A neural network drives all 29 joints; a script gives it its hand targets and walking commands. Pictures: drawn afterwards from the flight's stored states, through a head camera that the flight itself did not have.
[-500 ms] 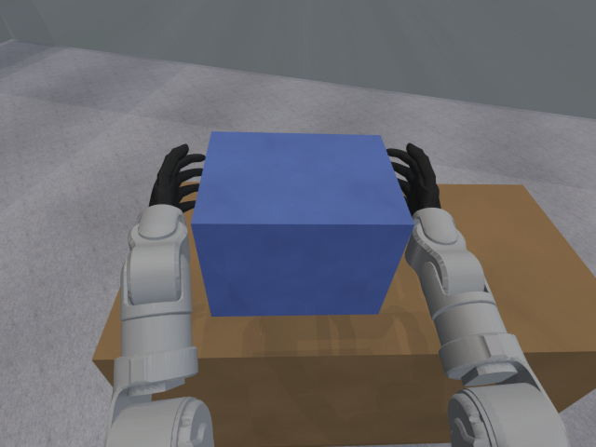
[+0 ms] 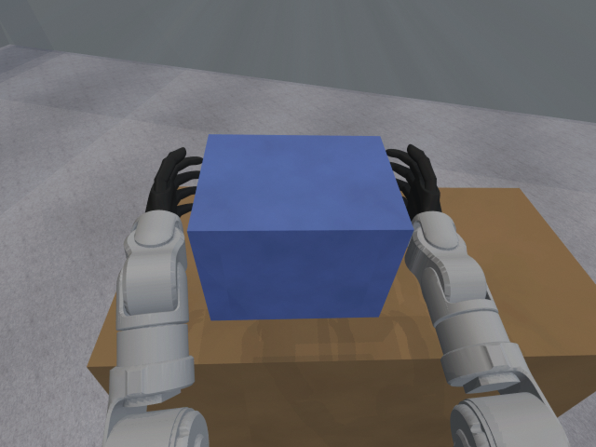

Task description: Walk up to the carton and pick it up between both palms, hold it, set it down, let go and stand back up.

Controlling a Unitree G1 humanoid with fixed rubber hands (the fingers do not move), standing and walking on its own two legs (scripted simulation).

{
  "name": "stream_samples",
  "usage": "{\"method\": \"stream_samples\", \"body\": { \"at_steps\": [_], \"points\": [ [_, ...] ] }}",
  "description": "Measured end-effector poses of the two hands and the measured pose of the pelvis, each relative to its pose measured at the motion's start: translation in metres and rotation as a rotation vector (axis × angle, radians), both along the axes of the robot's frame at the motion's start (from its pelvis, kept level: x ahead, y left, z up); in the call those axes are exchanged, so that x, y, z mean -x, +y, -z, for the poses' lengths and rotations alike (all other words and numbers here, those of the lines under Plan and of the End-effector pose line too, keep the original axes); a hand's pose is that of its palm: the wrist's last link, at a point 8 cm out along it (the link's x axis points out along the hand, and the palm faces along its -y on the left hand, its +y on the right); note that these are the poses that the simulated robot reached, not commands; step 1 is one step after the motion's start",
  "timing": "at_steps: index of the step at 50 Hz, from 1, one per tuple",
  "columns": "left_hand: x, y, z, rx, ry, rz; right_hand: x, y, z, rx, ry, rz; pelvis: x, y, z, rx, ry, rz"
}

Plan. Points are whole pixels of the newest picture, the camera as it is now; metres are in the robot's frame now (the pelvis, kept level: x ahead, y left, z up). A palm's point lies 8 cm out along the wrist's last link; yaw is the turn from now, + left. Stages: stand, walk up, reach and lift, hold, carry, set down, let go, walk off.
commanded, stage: hold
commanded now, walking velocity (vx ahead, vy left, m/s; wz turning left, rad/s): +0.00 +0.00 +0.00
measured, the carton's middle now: (295, 228) +0.37 +0.00 +0.14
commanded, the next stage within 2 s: none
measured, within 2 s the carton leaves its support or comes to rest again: neither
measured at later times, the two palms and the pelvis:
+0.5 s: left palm (162, 210) +0.36 +0.16 +0.18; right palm (418, 209) +0.36 -0.16 +0.17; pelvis -0.01 +0.00 +0.00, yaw +0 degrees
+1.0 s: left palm (161, 218) +0.36 +0.16 +0.17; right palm (415, 213) +0.35 -0.16 +0.17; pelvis -0.01 +0.00 +0.00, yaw +0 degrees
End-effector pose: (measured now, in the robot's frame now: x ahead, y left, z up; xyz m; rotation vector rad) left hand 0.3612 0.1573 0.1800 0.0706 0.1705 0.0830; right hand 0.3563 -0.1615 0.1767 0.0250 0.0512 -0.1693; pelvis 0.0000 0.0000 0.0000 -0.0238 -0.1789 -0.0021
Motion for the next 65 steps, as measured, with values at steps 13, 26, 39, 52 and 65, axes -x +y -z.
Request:
{"method": "stream_samples", "body": {
  "at_steps": [13,26,39,52,65],
  "points": [
    [0.005,0.009,0.005,-0.001,0.02,-0.013,0.001,0.009,0.006,-0.006,0.022,-0.009,0.006,0.001,0.0,-0.002,0.0,-0.004],
    [-0.001,0.003,-0.003,-0.002,0.012,-0.007,0.0,0.003,0.002,0.005,0.01,0.005,0.007,0.003,-0.001,-0.004,0.007,0.006],
    [0.003,0.005,0.005,0.013,0.023,-0.002,0.002,0.006,0.005,0.007,0.021,0.0,0.006,0.002,0.0,-0.003,-0.004,0.004],
    [0.003,0.005,0.008,0.013,0.037,-0.007,0.002,0.006,0.01,0.006,0.034,-0.001,0.008,0.002,0.0,-0.006,-0.001,0.001],
    [0.001,0.002,0.005,0.0,0.022,-0.004,0.0,0.002,0.007,0.001,0.018,0.0,0.007,0.001,0.0,-0.004,0.01,0.0]
  ]
}}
